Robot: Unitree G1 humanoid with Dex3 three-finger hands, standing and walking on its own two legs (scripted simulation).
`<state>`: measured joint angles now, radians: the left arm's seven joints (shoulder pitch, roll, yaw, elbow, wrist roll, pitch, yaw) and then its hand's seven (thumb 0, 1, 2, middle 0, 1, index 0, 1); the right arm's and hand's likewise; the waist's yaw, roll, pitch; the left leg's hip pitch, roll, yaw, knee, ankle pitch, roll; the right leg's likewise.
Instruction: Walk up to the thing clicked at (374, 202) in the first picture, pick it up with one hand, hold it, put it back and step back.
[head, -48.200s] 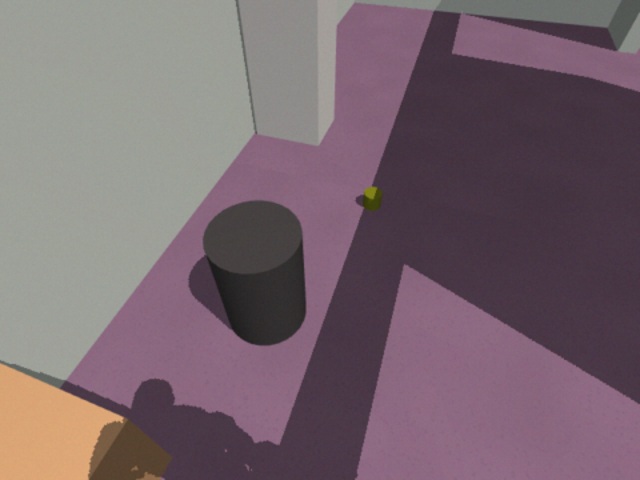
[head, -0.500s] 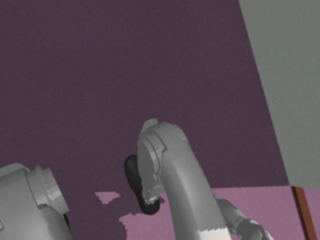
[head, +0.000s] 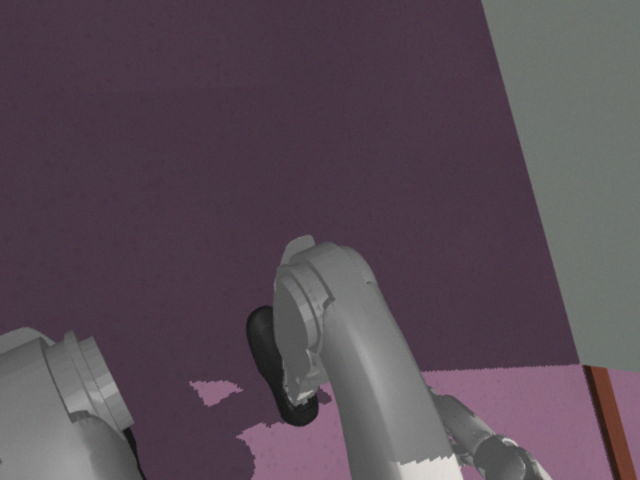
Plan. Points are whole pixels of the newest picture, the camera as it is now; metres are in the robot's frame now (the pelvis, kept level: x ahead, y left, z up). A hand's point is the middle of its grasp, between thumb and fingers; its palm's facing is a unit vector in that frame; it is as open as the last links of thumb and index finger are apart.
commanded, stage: open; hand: left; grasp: from above
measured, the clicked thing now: out of the picture +0.45 +0.40 -0.27
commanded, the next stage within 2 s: withdraw in 0.34 s
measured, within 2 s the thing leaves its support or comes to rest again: neither
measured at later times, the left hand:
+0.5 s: hand out of the picture +0.44 +0.39 -0.23, palm faces -0.42 -0.17 -0.89, open 13.9 cm
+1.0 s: hand out of the picture +0.44 +0.43 -0.08, palm faces -0.43 -0.13 -0.90, open 14.1 cm
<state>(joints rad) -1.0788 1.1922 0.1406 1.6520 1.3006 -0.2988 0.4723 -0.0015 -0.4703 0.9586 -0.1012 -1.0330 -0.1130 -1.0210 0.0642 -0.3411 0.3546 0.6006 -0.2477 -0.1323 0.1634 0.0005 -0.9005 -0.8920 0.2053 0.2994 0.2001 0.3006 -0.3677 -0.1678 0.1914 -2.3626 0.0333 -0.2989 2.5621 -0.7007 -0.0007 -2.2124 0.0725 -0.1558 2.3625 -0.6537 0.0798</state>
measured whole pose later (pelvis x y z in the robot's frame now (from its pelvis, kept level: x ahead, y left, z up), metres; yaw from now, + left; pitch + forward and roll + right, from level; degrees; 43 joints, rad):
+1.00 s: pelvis +0.00 +0.00 +0.04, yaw +5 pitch +33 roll -13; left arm -0.99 0.98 0.07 1.17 1.14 -0.16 0.05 0.00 -0.51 1.00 -0.08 -1.00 -0.08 -1.00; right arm 0.13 -0.30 0.16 0.60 -0.11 0.03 0.14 0.00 -0.91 -0.89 0.20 0.30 0.20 0.30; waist -0.24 -0.01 0.00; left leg -2.31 0.02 -0.19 2.38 -0.66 0.02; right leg -2.17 0.02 -0.09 2.25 -0.67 0.06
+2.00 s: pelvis +0.00 -0.01 +0.17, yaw +11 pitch +33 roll -8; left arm -0.35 0.62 0.14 0.52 0.47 0.04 -0.07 0.00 0.68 0.84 -0.20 -0.32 -0.20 -0.33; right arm 0.10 -0.28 0.01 0.57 0.01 0.04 0.05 0.01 -0.91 -0.89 0.20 0.30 0.20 0.30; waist -0.09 0.02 -0.17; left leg -1.93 0.04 -0.11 1.98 -0.64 0.00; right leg -1.84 -0.01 -0.05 1.90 -0.64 0.05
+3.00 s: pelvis +0.08 +0.00 +0.41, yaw +17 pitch +10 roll -3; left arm 0.50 0.22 0.04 -0.13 -0.06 0.46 0.02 0.01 0.91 0.90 -0.20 -0.30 -0.20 -0.30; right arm 0.27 -0.21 0.04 0.53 0.01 -0.25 -0.19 0.01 -0.90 -0.89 0.20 0.30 0.20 0.30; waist -0.04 0.05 -0.17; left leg -0.72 0.04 -0.06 1.02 -0.47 -0.02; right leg -0.65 -0.02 -0.06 0.95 -0.47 0.03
